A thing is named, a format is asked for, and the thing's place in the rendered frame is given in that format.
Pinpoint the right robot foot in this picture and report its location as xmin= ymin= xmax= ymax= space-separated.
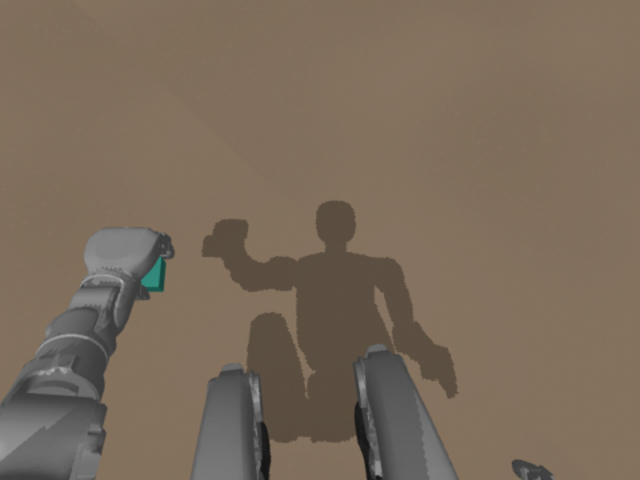
xmin=354 ymin=402 xmax=383 ymax=480

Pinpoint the left robot arm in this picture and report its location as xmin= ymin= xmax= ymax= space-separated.
xmin=0 ymin=270 xmax=137 ymax=480

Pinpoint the right robot hand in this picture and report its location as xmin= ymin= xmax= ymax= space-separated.
xmin=512 ymin=459 xmax=555 ymax=480

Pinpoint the small box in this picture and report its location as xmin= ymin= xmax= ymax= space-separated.
xmin=141 ymin=257 xmax=166 ymax=292

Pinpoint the left robot hand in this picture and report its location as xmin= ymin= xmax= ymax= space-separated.
xmin=84 ymin=227 xmax=174 ymax=300

